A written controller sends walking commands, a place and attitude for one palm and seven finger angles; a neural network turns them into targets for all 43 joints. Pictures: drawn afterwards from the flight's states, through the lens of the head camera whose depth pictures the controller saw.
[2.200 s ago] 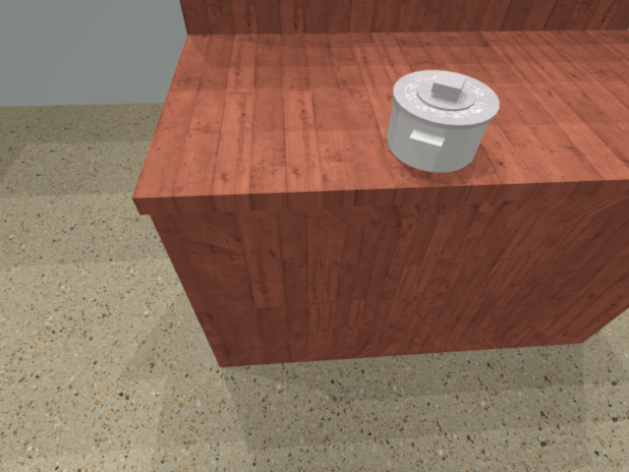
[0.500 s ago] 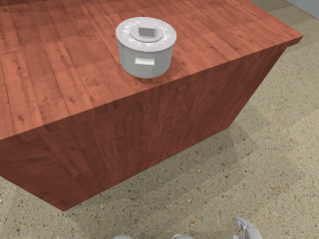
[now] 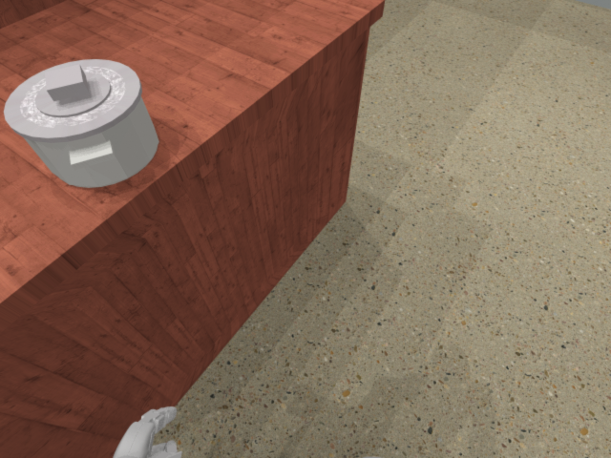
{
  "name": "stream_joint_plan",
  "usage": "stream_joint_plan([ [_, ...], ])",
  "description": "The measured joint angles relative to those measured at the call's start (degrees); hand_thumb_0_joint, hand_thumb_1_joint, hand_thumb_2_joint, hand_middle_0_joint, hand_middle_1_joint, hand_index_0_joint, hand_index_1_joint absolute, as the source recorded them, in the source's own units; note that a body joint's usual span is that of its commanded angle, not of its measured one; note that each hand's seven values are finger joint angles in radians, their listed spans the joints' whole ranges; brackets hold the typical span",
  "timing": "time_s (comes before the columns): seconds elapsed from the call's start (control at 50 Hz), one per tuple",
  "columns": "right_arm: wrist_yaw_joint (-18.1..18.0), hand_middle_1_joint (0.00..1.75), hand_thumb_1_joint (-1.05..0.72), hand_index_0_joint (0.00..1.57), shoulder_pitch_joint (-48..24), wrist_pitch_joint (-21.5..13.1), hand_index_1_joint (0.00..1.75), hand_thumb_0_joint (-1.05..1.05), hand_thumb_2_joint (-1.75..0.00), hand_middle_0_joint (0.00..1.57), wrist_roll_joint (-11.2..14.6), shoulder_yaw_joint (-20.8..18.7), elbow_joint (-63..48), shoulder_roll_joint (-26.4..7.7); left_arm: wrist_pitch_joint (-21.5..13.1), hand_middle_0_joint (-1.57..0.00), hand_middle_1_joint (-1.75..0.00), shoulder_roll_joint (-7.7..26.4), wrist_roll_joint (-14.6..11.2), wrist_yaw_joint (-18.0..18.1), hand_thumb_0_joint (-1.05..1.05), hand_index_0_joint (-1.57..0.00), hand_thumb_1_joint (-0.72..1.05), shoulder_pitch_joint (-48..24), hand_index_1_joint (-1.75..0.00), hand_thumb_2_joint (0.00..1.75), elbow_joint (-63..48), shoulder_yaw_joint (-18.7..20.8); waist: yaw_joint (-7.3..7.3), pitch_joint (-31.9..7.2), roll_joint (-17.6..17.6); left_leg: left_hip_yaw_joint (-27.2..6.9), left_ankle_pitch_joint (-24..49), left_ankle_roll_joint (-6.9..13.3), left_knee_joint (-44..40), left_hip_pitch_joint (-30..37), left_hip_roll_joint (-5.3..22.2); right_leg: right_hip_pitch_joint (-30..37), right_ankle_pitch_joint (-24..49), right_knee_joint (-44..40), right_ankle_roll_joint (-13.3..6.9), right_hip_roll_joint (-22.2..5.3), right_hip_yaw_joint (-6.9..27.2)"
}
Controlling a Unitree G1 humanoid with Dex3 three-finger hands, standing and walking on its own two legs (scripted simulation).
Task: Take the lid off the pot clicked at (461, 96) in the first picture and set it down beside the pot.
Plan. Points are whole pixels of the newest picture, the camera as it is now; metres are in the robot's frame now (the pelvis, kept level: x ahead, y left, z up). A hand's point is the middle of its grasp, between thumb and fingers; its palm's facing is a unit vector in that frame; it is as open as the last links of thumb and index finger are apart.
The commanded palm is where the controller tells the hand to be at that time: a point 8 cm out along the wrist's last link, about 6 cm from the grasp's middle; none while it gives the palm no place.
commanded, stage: walk to a spot facing it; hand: left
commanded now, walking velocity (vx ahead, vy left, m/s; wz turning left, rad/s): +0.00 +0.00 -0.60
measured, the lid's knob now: (67, 82) +0.56 +0.33 +0.17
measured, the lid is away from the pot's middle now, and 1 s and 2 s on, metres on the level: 0.00 0.00 0.00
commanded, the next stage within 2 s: none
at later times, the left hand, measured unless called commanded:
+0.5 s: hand out of the picture +0.13 +0.20 -0.17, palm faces -0.21 -0.96 -0.21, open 7.4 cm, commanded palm none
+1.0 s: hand (251, 407) +0.20 +0.09 -0.14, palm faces -0.52 -0.80 -0.28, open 7.4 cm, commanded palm none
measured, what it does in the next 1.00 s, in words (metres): steps on the spot, turning right: left foot, then right foot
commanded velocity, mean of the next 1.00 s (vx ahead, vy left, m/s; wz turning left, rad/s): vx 0.03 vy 0.00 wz -0.60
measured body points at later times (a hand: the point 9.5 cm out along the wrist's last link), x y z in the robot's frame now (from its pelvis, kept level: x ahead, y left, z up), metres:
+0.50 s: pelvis +0.02 +0.01 +0.00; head +0.07 +0.03 +0.45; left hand +0.15 +0.25 -0.15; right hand +0.08 -0.26 -0.11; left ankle +0.06 +0.11 -0.73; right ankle -0.02 -0.10 -0.70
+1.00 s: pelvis +0.00 -0.03 +0.00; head +0.03 -0.07 +0.45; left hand +0.23 +0.13 -0.12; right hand -0.12 -0.27 -0.15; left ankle +0.05 +0.10 -0.66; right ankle -0.06 -0.11 -0.73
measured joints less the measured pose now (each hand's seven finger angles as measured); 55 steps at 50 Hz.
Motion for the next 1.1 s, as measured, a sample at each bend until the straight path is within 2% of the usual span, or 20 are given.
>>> stream_joint_plan([
  [0.04, 0.0, 0.30, -0.91, 0.20, -1.0, 1.5, 0.30, 0.01, -0.90, 0.20, 0.1, -0.4, 0.7, -0.8, -0.9, -0.20, -0.30, -0.5, -0.2, 0.8, 0.01, -0.20, 0.90, -0.2, -0.30, 0.90, -0.3, -0.3, -0.31, 0.4, 1.5, -5.6, -6.5, -1.4, 11.6, -4.6, 0.4, -0.3, -0.8, 1.5, -1.5, 1.5, 0.2],
  [0.1, 0.0, 0.30, -0.91, 0.20, -3.1, 3.0, 0.29, 0.01, -0.90, 0.20, 0.1, -0.8, 0.9, -1.1, -1.0, -0.20, -0.30, -0.9, -0.6, 2.0, 0.01, -0.20, 0.90, 1.0, -0.30, 0.90, -0.8, -0.2, 0.15, 0.0, 1.9, -12.4, -6.1, -2.2, 24.2, -10.8, -1.0, 0.8, -0.6, -0.6, -1.6, 2.9, 1.7],
  [0.14, 0.1, 0.30, -0.91, 0.20, -4.5, 2.8, 0.29, 0.01, -0.90, 0.20, 0.1, -0.9, 0.3, -0.9, -0.9, -0.20, -0.30, -0.8, -0.5, 2.4, 0.01, -0.20, 0.90, 2.0, -0.30, 0.90, -0.6, -0.1, 0.56, -0.5, 1.4, -14.5, -3.8, -2.9, 26.2, -13.1, -1.4, 1.6, 0.7, -2.7, -1.7, 3.5, 3.2],
  [0.2, 0.1, 0.30, -0.91, 0.20, -6.7, 2.2, 0.29, 0.01, -0.90, 0.20, 0.2, -0.9, -1.0, -0.4, -0.9, -0.20, -0.30, -0.5, -0.4, 2.3, 0.01, -0.21, 0.90, 3.4, -0.30, 0.90, -0.2, -0.1, 1.25, -1.0, 0.4, -16.0, -2.0, -3.9, 23.7, -14.2, -2.0, 2.3, 2.0, -4.5, -2.1, 4.1, 5.4],
  [0.36, -0.1, 0.30, -0.91, 0.20, -12.6, 1.2, 0.29, 0.01, -0.90, 0.20, 0.8, -0.6, -4.2, 0.6, -0.5, -0.20, -0.30, 0.1, -0.1, 1.8, 0.01, -0.21, 0.90, 6.8, -0.30, 0.90, 0.4, 0.3, 4.34, -1.1, -1.3, -17.1, -2.0, -3.6, 11.0, -10.9, -5.7, 1.6, 2.5, -4.2, -1.3, 6.0, 10.9],
  [0.42, -0.3, 0.30, -0.91, 0.20, -13.4, 0.5, 0.29, 0.01, -0.90, 0.20, 1.1, -0.2, -5.3, 1.1, 0.0, -0.20, -0.30, 0.8, -0.2, 1.9, 0.01, -0.21, 0.90, 7.8, -0.30, 0.90, 0.6, 0.7, 4.93, -1.4, -2.1, -16.8, 1.5, -3.0, 1.7, -6.8, -7.2, 0.5, 1.7, -2.6, -0.4, 6.9, 12.6],
  [0.44, -0.4, 0.30, -0.91, 0.20, -13.3, 0.1, 0.29, 0.01, -0.90, 0.20, 1.0, 0.0, -5.8, 1.1, 0.2, -0.20, -0.30, 1.1, -0.4, 1.9, 0.01, -0.21, 0.90, 8.3, -0.30, 0.90, 0.5, 0.9, 4.98, -1.9, -2.2, -16.7, 4.2, -2.1, -2.9, -4.8, -7.1, -0.4, 1.0, -1.1, 0.0, 7.6, 13.0],
  [0.46, -0.4, 0.30, -0.91, 0.20, -13.3, -0.3, 0.29, 0.01, -0.90, 0.20, 0.9, 0.2, -5.9, 1.6, 0.4, -0.20, -0.30, 1.6, -0.6, 1.9, 0.01, -0.21, 0.90, 8.2, -0.30, 0.90, 0.7, 1.2, 5.01, -1.8, -3.1, -16.1, 5.4, -0.5, -3.3, -4.7, -7.4, -1.7, -2.1, 2.2, 0.4, 7.6, 13.3],
  [0.5, -0.4, 0.30, -0.91, 0.20, -13.1, -0.3, 0.30, 0.01, -0.90, 0.20, 0.4, 1.0, -6.3, 2.1, 0.8, -0.20, -0.30, 2.5, -0.3, 1.7, 0.01, -0.20, 0.90, 7.9, -0.30, 0.90, 1.1, 1.8, 5.43, -1.1, -4.3, -14.6, 5.1, 1.6, -2.7, -4.2, -7.0, -5.7, -9.2, 13.7, 1.7, 7.0, 11.2],
  [0.56, -0.6, 0.30, -0.91, 0.20, -11.9, -0.3, 0.30, 0.01, -0.90, 0.20, -0.1, 1.8, -6.3, 2.8, 0.8, -0.20, -0.30, 3.4, 0.2, 1.1, 0.01, -0.20, 0.90, 7.8, -0.30, 0.90, 1.3, 2.3, 5.51, -0.8, -4.8, -13.0, 5.6, 2.1, -4.9, -2.3, -5.7, -10.3, -9.6, 27.8, 3.5, 5.1, 8.1],
  [0.62, -0.6, 0.30, -0.91, 0.20, -10.6, -0.1, 0.30, 0.01, -0.90, 0.20, -0.1, 2.1, -6.0, 3.1, 1.1, -0.20, -0.30, 3.7, 0.1, 0.6, 0.01, -0.20, 0.91, 7.8, -0.30, 0.90, 1.3, 2.5, 5.54, -0.9, -4.5, -11.4, 6.8, 2.0, -7.6, -0.7, -4.7, -12.0, -7.1, 32.7, 4.8, 2.4, 6.7],
  [0.68, -0.4, 0.30, -0.91, 0.20, -9.6, 0.0, 0.30, 0.01, -0.90, 0.20, -0.1, 1.9, -5.6, 3.0, 1.6, -0.19, -0.30, 3.5, 0.0, 0.3, 0.01, -0.20, 0.91, 7.6, -0.30, 0.90, 1.4, 2.4, 5.26, -0.8, -3.8, -9.5, 7.1, 1.7, -8.7, 0.3, -3.5, -11.3, -6.6, 29.7, 5.6, 0.0, 5.4],
  [0.74, -0.1, 0.30, -0.91, 0.20, -8.7, 0.0, 0.30, 0.01, -0.90, 0.20, -0.1, 1.4, -5.1, 2.7, 2.0, -0.19, -0.30, 3.1, -0.1, 0.0, 0.01, -0.20, 0.91, 6.8, -0.30, 0.90, 1.7, 2.0, 4.51, -0.5, -2.9, -7.5, 6.8, 1.2, -8.7, 0.8, -2.3, -9.2, -7.2, 22.8, 5.7, -1.7, 3.9],
  [0.84, 0.3, 0.30, -0.91, 0.20, -7.0, 0.1, 0.30, 0.01, -0.90, 0.20, -0.3, 0.1, -3.9, 1.0, 1.3, -0.19, -0.30, 1.9, -0.1, -0.1, 0.01, -0.20, 0.91, 4.6, -0.30, 0.90, 1.4, 1.3, 2.88, 0.0, -0.7, -4.3, 4.9, -0.4, -5.3, 0.1, 0.1, -4.0, -7.2, 9.7, 4.3, -1.5, 1.2],
  [0.88, 0.4, 0.30, -0.91, 0.20, -5.8, 0.4, 0.30, 0.01, -0.90, 0.20, -0.1, -0.5, -3.5, 0.0, 0.3, -0.19, -0.30, 1.8, -0.1, -0.2, 0.01, -0.20, 0.91, 4.3, -0.30, 0.90, 0.6, 1.0, 2.57, -0.5, 0.0, -3.3, 2.7, -1.6, -1.2, -1.3, 1.4, -0.2, -1.0, 1.1, 3.1, -1.0, 0.2],
  [0.9, 0.5, 0.30, -0.91, 0.20, -5.7, 0.8, 0.30, 0.01, -0.90, 0.20, 0.1, -0.9, -3.0, -0.8, -0.6, -0.19, -0.30, 1.5, 0.1, 0.1, 0.01, -0.20, 0.91, 4.0, -0.30, 0.90, 0.5, 0.9, 2.57, -0.5, 1.0, -4.2, -0.6, -2.1, 3.2, -3.0, 2.1, -0.2, 0.4, 0.7, 2.1, -0.2, 0.3],
  [0.94, 0.2, 0.30, -0.91, 0.20, -6.1, 2.4, 0.30, 0.01, -0.90, 0.20, 0.1, -1.5, -2.0, -2.0, -1.4, -0.19, -0.30, 0.7, -0.1, 0.9, 0.01, -0.20, 0.91, 3.6, -0.30, 0.90, 0.3, 0.4, 2.12, -0.1, 2.5, -9.7, -7.0, -2.4, 14.5, -7.7, 0.8, -0.9, -0.8, 2.4, 0.4, 0.9, 0.7],
  [1.0, 0.4, 0.30, -0.91, 0.20, -6.5, 3.5, 0.29, 0.01, -0.90, 0.20, -0.1, -1.7, -1.0, -2.6, -1.6, -0.20, -0.30, 0.1, -0.4, 1.6, 0.01, -0.20, 0.90, 4.8, -0.30, 0.90, -0.2, 0.4, 2.30, -0.9, 2.4, -13.8, -5.4, -2.7, 25.4, -13.1, -1.2, 0.4, -0.2, -0.4, -0.5, 1.8, 2.2],
  [1.04, 1.0, 0.30, -0.91, 0.20, -6.7, 3.1, 0.29, 0.01, -0.90, 0.20, -0.4, -1.7, -0.9, -2.5, -1.9, -0.20, -0.30, 0.0, -0.4, 1.8, 0.01, -0.20, 0.90, 5.9, -0.30, 0.90, 0.2, 0.4, 2.48, -1.5, 1.6, -14.7, -1.7, -3.2, 27.1, -15.0, -1.6, 1.7, 1.3, -3.2, -0.7, 2.3, 3.5],
  [1.1, 1.6, 0.30, -0.91, 0.20, -7.1, 2.2, 0.29, 0.01, -0.90, 0.20, -0.5, -1.7, -1.4, -2.2, -2.6, -0.20, -0.30, -0.1, -0.4, 1.5, 0.01, -0.20, 0.90, 7.9, -0.30, 0.90, 1.0, 0.1, 2.75, -2.6, 0.5, -15.3, 1.8, -3.8, 24.7, -16.1, -1.8, 3.3, 2.7, -6.3, -1.1, 3.0, 5.4],
])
